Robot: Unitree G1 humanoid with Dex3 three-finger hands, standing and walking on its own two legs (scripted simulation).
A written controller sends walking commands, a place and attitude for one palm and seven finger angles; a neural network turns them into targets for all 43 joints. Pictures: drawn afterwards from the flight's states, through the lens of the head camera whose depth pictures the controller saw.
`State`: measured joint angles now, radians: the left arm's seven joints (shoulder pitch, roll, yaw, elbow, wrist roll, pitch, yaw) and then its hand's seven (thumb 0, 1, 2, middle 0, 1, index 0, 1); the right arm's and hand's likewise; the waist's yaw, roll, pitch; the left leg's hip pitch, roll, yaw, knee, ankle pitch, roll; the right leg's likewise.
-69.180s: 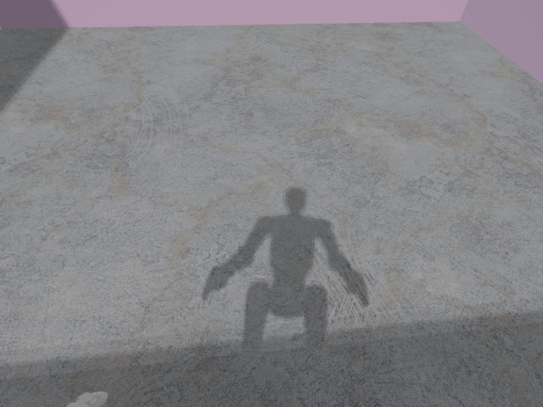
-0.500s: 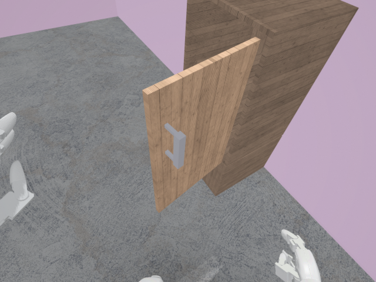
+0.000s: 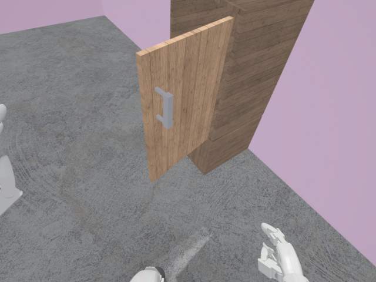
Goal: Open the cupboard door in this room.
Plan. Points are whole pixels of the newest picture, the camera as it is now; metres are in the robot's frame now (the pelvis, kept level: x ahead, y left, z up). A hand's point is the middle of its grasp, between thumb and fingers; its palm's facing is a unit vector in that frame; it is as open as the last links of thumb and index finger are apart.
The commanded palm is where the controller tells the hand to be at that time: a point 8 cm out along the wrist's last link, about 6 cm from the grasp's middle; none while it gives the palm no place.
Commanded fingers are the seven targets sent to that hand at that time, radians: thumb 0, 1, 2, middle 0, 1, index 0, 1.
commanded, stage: stop stepping back and stand still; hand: left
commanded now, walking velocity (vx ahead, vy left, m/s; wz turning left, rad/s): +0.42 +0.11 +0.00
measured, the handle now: (163, 108) +0.57 +0.12 +0.02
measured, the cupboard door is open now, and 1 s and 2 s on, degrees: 100 100 100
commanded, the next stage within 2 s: let the arm hang, fingers relaxed in 1.48 s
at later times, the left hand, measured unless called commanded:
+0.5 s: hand out of the picture +0.13 +0.25 +0.19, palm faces +0.46 -0.74 -0.49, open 7.4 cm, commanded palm +0.09 +0.28 +0.19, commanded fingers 0.00 0.90 0.90 -0.20 -0.30 -0.20 -0.30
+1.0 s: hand out of the picture +0.14 +0.29 +0.17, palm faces +0.43 -0.78 -0.46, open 7.4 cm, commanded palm +0.09 +0.32 +0.19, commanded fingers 0.00 0.90 0.90 -0.20 -0.30 -0.20 -0.30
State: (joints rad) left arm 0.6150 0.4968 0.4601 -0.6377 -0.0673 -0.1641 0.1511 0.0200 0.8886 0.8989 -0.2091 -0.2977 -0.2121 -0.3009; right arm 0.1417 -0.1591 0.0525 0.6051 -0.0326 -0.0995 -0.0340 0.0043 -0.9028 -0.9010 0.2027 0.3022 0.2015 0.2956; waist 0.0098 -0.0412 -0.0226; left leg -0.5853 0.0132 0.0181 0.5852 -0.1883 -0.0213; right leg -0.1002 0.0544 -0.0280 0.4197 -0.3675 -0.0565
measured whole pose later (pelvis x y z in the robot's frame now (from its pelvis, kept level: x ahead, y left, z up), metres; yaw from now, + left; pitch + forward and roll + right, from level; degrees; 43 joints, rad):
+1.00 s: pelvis -0.05 +0.02 +0.01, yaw +0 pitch -1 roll -1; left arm 0.55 0.40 0.41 -0.46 -0.04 -0.19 0.15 0.02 0.89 0.90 -0.21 -0.30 -0.21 -0.30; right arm 0.18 -0.18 0.03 0.59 0.00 -0.12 -0.07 0.01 -0.91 -0.90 0.20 0.30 0.20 0.30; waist 0.00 0.00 0.02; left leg -0.27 0.05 0.08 0.49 -0.20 0.01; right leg -0.18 0.01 -0.07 0.45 -0.26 -0.02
